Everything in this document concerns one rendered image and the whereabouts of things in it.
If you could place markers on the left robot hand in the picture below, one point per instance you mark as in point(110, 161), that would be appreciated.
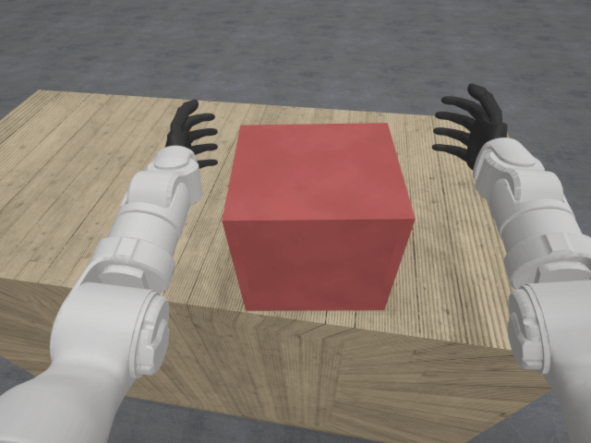
point(181, 124)

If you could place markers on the right robot hand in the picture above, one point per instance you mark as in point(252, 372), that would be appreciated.
point(487, 126)

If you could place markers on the left robot upper arm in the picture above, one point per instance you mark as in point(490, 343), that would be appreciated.
point(106, 337)

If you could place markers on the robot right forearm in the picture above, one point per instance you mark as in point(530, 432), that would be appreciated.
point(542, 239)

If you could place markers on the right robot upper arm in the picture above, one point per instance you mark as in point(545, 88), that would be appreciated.
point(549, 330)

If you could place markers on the robot left forearm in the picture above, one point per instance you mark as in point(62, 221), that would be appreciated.
point(138, 252)

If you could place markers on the pedestal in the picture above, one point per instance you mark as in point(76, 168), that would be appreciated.
point(435, 366)

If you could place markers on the carton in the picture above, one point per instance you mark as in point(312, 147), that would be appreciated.
point(317, 216)

